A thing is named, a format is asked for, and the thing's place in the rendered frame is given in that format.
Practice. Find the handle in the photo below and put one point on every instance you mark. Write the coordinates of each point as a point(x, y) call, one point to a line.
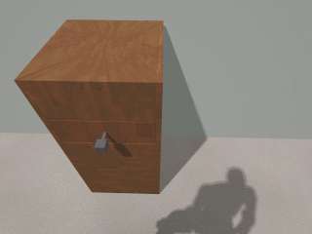
point(101, 145)

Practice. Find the drawer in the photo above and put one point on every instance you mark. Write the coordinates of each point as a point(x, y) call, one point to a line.
point(117, 131)

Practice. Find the cabinet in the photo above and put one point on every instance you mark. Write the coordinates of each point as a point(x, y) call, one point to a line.
point(103, 70)

